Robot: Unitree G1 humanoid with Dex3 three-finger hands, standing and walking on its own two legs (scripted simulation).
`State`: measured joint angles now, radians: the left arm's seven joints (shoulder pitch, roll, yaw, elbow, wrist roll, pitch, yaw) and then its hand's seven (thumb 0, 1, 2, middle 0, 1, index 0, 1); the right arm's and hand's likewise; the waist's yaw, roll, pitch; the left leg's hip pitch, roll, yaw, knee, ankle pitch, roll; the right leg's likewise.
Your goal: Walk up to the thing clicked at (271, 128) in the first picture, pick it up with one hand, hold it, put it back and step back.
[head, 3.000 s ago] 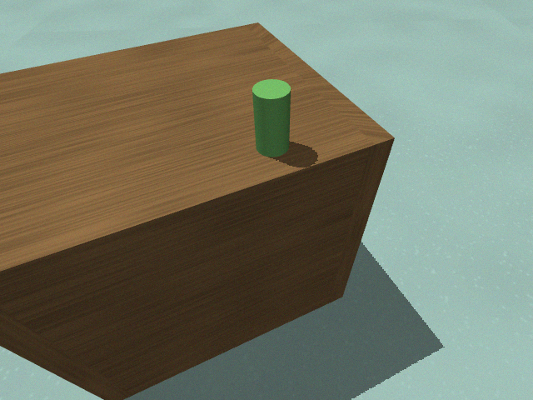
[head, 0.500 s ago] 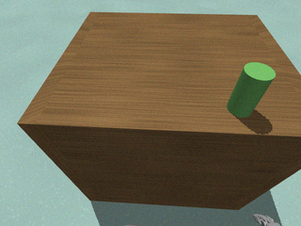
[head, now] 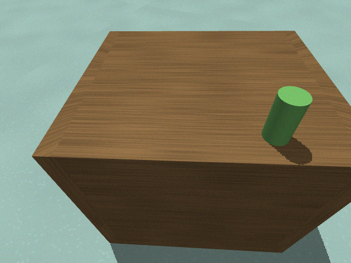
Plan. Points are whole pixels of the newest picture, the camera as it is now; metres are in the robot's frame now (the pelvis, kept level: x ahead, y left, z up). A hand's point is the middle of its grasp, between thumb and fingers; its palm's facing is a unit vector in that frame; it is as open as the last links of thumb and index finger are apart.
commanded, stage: walk up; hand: right
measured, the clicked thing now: (284, 117) +0.45 -0.24 +0.10
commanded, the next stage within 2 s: stand in 0.94 s
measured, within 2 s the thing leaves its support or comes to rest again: neither
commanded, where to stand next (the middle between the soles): +0.05 -0.01 m, yaw -3 degrees
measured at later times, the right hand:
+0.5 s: hand out of the picture +0.09 -0.25 -0.14, palm faces +0.00 +0.94 -0.33, open 7.3 cm
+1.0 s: hand out of the picture +0.11 -0.24 -0.15, palm faces -0.02 +0.95 -0.31, open 7.3 cm
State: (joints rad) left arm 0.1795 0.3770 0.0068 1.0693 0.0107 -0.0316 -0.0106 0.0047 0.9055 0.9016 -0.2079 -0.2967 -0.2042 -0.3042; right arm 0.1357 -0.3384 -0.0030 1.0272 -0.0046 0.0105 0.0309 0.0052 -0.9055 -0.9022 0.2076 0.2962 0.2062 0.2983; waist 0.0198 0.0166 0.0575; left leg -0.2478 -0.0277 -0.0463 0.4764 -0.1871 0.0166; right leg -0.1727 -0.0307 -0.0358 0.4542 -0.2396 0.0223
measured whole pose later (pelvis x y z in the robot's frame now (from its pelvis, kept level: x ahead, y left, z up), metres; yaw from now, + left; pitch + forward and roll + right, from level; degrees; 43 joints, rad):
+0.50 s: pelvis +0.01 +0.00 +0.01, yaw +0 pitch -2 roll +0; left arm 0.07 0.36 0.00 1.12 0.01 -0.03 0.00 0.00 0.91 0.90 -0.21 -0.30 -0.20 -0.30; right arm 0.08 -0.35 -0.02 1.12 -0.01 0.01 0.02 0.00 -0.91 -0.90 0.21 0.30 0.20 0.30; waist 0.00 0.00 0.06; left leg -0.18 -0.03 -0.04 0.36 -0.14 0.02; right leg -0.11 -0.04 -0.03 0.34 -0.20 0.03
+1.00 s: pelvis +0.02 +0.00 +0.01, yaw +0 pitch -2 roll +0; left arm 0.12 0.36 0.01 1.14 0.02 -0.02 0.00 0.00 0.91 0.90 -0.21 -0.30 -0.20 -0.30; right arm 0.08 -0.34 -0.01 1.13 -0.01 0.00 0.02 0.00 -0.91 -0.90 0.21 0.30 0.21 0.30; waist 0.01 0.00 0.05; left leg -0.16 -0.04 -0.04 0.34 -0.14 0.02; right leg -0.09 -0.04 -0.03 0.33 -0.20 0.03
